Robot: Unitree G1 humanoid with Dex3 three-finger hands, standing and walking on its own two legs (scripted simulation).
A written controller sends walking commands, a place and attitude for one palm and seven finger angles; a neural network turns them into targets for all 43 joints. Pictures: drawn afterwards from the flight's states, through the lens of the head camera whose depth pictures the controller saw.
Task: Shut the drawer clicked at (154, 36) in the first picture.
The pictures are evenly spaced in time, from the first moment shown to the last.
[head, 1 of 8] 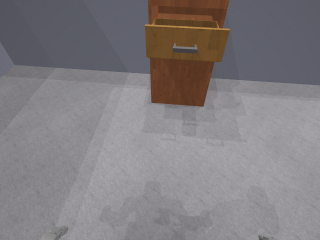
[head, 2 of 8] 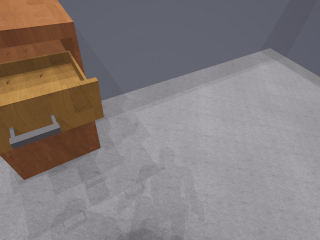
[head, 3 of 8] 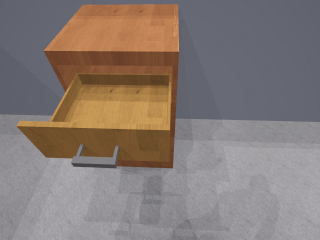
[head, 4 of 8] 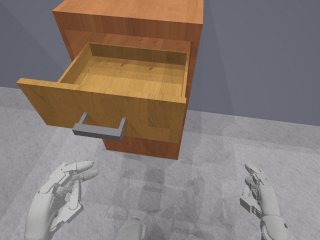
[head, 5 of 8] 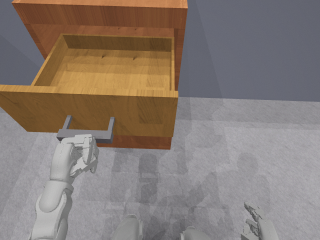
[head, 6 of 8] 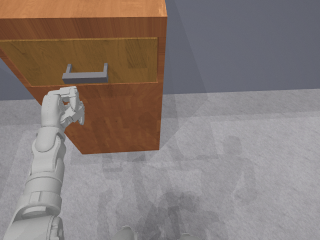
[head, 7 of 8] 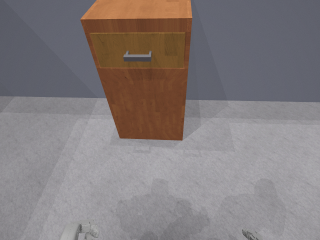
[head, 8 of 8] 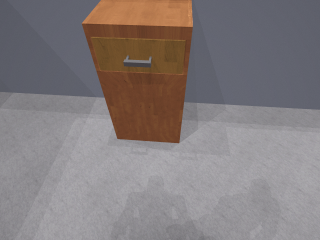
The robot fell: no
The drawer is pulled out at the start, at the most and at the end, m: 0.30 0.30 0.00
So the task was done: yes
